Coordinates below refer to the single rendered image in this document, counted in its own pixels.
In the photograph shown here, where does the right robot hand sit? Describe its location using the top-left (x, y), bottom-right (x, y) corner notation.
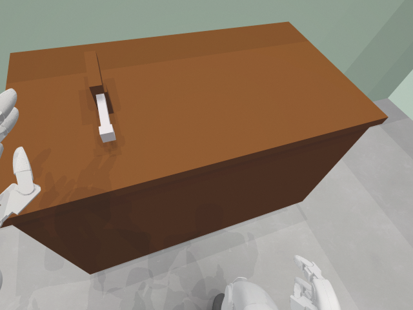
top-left (290, 255), bottom-right (341, 310)

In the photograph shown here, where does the counter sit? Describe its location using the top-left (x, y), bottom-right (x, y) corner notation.
top-left (0, 22), bottom-right (388, 274)

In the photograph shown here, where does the robot right thigh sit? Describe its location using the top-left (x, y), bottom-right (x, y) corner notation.
top-left (225, 281), bottom-right (279, 310)

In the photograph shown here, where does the left robot hand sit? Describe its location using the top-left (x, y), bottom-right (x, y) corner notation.
top-left (0, 88), bottom-right (41, 228)

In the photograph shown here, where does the tap lever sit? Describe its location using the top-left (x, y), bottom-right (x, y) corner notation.
top-left (96, 94), bottom-right (116, 143)

